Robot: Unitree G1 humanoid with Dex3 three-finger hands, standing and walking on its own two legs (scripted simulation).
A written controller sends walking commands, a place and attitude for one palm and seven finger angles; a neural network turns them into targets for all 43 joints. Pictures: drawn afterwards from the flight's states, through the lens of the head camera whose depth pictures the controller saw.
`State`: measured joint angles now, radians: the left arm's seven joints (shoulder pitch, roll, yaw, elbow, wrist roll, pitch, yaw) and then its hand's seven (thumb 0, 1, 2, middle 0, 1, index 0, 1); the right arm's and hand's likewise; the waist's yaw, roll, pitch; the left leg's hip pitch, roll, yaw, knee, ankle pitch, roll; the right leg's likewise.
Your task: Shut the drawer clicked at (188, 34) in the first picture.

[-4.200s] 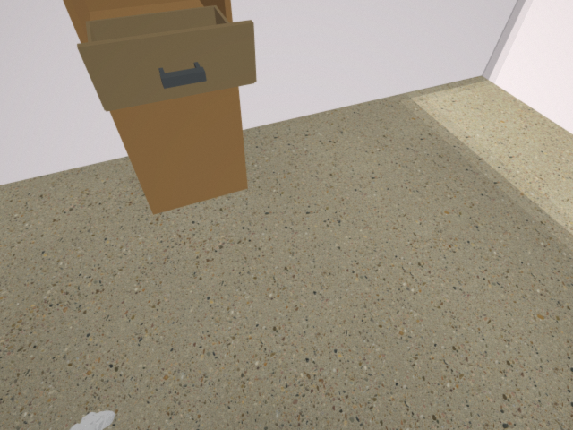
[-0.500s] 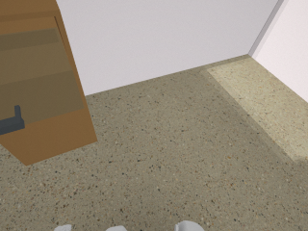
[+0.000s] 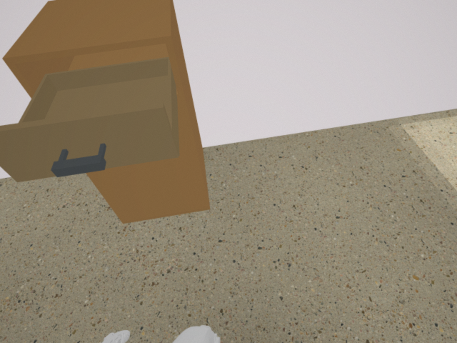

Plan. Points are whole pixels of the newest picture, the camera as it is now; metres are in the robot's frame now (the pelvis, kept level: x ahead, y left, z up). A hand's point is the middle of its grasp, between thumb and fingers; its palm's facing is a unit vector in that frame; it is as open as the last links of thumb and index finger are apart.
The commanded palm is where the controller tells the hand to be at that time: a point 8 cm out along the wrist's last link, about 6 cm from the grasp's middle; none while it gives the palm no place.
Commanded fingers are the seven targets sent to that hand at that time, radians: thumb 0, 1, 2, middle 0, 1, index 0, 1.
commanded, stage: turn to face it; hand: left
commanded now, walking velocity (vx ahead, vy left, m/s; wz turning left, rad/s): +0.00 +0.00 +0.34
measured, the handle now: (81, 158) +0.48 +0.36 +0.04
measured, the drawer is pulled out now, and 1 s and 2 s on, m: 0.30 0.30 0.30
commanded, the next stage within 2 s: take the last steps up to it in 0.16 s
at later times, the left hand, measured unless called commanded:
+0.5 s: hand out of the picture -0.07 +0.25 -0.18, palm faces +0.23 -0.95 -0.21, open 7.4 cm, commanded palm none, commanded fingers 0.00 0.90 0.90 -0.20 -0.30 -0.20 -0.30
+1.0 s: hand (139, 307) +0.22 +0.22 -0.17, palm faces +0.15 -0.97 -0.21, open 7.4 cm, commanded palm none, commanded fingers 0.00 0.90 0.90 -0.20 -0.30 -0.20 -0.30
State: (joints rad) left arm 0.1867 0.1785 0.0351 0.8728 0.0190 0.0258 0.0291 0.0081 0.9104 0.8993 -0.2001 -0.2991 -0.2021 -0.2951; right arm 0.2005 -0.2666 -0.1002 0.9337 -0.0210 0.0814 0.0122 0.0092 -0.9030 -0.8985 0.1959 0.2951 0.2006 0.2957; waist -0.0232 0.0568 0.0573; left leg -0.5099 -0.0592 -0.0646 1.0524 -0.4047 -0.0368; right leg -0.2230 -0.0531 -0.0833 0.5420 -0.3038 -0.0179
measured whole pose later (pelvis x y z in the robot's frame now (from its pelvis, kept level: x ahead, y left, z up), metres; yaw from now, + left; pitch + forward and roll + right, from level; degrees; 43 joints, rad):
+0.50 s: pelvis -0.01 +0.05 +0.00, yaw +10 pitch -2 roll -1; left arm 0.33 0.25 0.06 1.05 0.03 0.06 0.00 0.01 0.91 0.90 -0.20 -0.30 -0.20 -0.29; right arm 0.20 -0.17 -0.01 0.97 -0.02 0.00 -0.01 0.01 -0.90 -0.90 0.20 0.30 0.20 0.30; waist 0.05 -0.05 0.04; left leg -0.11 -0.01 0.06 0.47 -0.33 0.05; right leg -0.41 -0.09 -0.08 1.01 -0.43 0.03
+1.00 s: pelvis +0.13 +0.03 -0.02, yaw +10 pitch -2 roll +1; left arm 0.10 0.16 0.04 0.98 0.02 -0.05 -0.01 0.01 0.91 0.90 -0.20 -0.30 -0.20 -0.29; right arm 0.53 -0.12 -0.02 1.20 -0.01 -0.03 -0.03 0.01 -0.90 -0.90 0.20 0.30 0.20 0.30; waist -0.05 0.03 0.09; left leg -0.01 0.00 0.03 0.71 -0.52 0.02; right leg -0.40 -0.04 -0.12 0.65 -0.17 -0.05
